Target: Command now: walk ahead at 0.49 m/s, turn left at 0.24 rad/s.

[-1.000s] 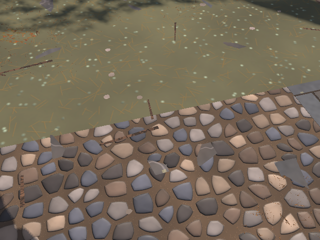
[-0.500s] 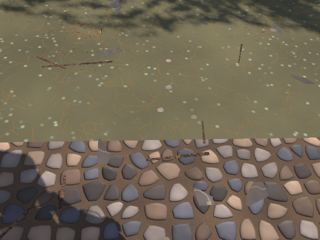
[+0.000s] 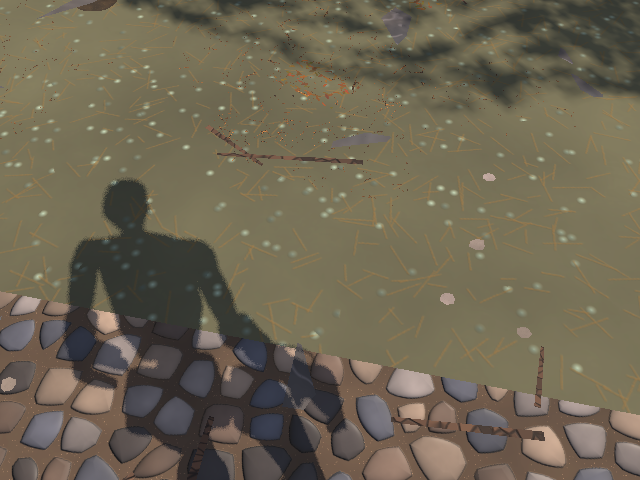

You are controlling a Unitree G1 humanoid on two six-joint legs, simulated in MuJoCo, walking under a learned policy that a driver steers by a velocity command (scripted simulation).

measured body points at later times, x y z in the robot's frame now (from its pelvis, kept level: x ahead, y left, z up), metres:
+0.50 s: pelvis +0.27 +0.07 +0.00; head +0.29 +0.09 +0.45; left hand +0.33 +0.35 -0.14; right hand +0.40 -0.19 -0.10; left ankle +0.31 +0.16 -0.74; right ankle +0.20 -0.08 -0.65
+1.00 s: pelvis +0.54 +0.01 -0.02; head +0.58 -0.01 +0.43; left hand +0.77 +0.21 -0.11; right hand +0.52 -0.27 -0.15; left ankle +0.39 +0.18 -0.64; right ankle +0.60 -0.08 -0.74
